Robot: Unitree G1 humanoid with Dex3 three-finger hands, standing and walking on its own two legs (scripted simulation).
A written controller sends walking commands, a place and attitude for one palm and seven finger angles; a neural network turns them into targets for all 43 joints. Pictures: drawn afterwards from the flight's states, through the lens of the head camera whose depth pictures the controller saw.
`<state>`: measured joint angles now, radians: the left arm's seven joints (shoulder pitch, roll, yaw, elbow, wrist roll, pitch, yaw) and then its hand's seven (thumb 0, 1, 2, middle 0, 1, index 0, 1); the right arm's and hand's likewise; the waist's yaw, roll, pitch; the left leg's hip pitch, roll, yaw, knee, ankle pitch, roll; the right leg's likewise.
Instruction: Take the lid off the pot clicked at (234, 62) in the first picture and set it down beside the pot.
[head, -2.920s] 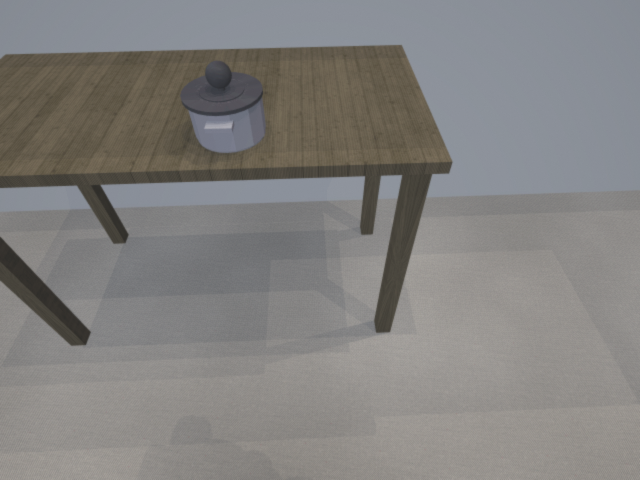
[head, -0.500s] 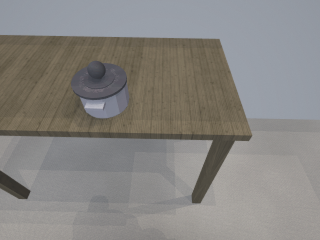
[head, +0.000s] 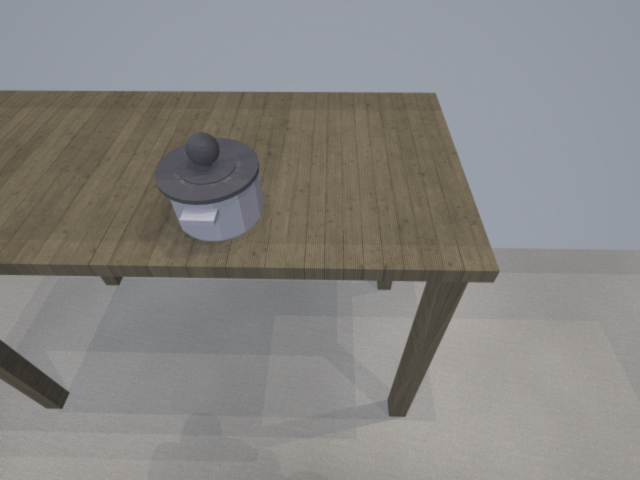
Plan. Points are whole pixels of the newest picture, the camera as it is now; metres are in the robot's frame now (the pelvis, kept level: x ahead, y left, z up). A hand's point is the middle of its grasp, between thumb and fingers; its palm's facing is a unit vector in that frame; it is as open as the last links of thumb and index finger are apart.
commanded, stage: look again from close up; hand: left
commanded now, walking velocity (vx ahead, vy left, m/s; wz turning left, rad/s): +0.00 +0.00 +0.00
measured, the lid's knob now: (202, 149) +0.54 +0.21 +0.13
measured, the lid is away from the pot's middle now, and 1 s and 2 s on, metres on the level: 0.00 0.00 0.00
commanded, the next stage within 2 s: shuffle to correct the standing spot in 0.58 s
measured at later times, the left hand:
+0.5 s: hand out of the picture +0.00 +0.19 -0.18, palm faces +0.04 -0.98 -0.18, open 7.4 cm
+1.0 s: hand out of the picture -0.01 +0.22 -0.19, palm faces +0.08 -0.99 -0.15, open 7.4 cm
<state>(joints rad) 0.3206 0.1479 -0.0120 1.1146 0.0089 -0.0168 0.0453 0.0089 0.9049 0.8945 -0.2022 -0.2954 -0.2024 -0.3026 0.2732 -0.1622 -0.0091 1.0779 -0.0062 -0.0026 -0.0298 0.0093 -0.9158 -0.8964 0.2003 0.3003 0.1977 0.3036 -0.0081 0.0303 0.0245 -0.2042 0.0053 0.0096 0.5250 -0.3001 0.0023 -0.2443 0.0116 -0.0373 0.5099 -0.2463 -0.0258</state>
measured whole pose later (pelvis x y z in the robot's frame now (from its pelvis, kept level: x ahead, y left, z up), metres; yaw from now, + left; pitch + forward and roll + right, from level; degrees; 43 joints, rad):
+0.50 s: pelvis -0.01 +0.02 +0.00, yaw +0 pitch -2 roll +0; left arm 0.30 0.17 0.00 1.04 0.01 -0.01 0.04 0.01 0.91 0.89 -0.20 -0.30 -0.20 -0.30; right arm 0.28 -0.14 0.00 1.08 -0.01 -0.02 -0.03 0.01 -0.92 -0.90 0.20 0.30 0.20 0.30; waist 0.00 -0.02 0.03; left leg -0.20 -0.03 0.02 0.52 -0.28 0.03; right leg -0.24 -0.02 -0.03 0.50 -0.23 0.01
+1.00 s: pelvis +0.02 +0.05 -0.01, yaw +0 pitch -1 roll -1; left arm 0.38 0.16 0.03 1.06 0.02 0.00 0.03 0.01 0.90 0.89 -0.20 -0.30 -0.20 -0.30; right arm 0.32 -0.14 -0.01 1.09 -0.01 -0.01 -0.02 0.01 -0.91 -0.90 0.20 0.30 0.20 0.30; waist 0.02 -0.04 0.03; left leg -0.20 -0.06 0.04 0.58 -0.37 0.08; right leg -0.24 -0.05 -0.01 0.58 -0.32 0.01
